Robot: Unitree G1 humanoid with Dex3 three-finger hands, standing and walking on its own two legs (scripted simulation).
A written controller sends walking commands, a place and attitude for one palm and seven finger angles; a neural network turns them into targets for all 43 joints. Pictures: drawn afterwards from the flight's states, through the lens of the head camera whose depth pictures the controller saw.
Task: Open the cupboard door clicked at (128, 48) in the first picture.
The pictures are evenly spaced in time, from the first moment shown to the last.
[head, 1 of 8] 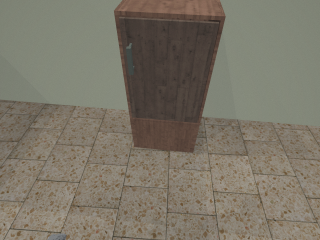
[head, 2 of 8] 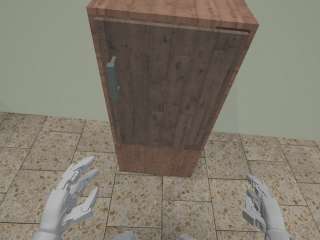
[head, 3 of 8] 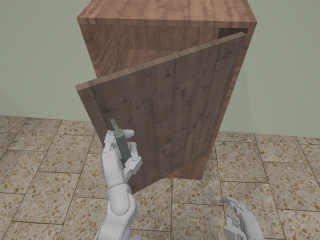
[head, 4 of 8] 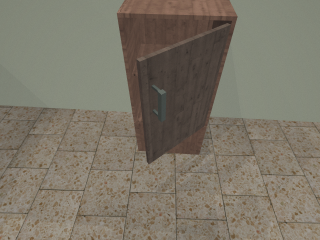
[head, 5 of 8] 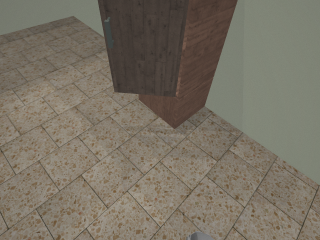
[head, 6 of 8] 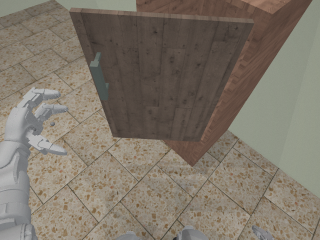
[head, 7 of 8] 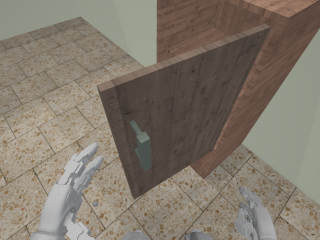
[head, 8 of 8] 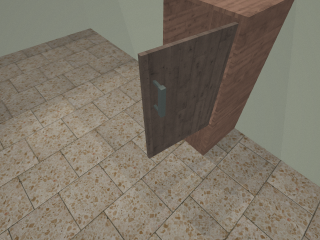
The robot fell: no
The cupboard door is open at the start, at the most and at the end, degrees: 0 84 82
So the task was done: yes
